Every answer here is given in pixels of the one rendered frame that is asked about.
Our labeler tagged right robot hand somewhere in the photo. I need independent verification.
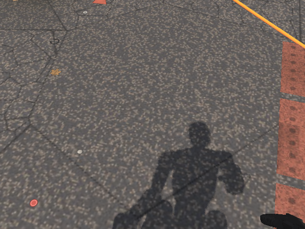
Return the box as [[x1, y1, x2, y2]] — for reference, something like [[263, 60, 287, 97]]
[[260, 213, 305, 229]]

